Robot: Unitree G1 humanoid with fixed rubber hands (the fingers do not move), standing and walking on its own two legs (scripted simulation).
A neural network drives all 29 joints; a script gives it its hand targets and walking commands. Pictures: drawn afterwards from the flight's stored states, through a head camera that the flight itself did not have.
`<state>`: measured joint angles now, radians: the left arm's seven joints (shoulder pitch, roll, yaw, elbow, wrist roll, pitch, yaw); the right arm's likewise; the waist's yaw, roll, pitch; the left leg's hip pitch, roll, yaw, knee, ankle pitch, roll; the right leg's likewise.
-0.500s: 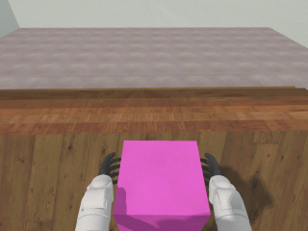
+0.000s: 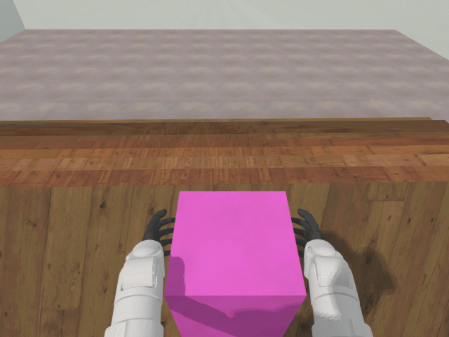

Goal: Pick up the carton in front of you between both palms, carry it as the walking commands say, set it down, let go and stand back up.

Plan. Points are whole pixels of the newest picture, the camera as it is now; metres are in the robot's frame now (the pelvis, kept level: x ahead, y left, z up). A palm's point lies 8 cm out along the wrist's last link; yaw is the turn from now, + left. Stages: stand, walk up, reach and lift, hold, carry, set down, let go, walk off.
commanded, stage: reach and lift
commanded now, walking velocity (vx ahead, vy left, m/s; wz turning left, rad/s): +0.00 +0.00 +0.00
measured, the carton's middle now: (232, 267) +0.30 +0.00 -0.04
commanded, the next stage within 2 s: hold in 0.48 s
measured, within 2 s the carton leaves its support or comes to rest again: neither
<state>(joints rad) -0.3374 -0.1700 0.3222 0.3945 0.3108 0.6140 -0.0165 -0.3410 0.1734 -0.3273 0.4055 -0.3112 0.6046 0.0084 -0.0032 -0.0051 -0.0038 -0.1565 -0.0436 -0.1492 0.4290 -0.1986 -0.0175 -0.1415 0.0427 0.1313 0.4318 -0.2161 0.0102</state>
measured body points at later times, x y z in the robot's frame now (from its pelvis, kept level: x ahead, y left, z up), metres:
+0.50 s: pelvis +0.02 +0.00 +0.00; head -0.02 +0.00 +0.45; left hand +0.32 +0.15 +0.04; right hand +0.32 -0.15 +0.04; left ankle +0.03 +0.13 -0.74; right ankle +0.02 -0.13 -0.74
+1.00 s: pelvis +0.02 +0.00 +0.00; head -0.04 +0.00 +0.45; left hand +0.32 +0.15 +0.06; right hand +0.31 -0.16 +0.06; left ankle +0.03 +0.13 -0.74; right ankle +0.01 -0.13 -0.74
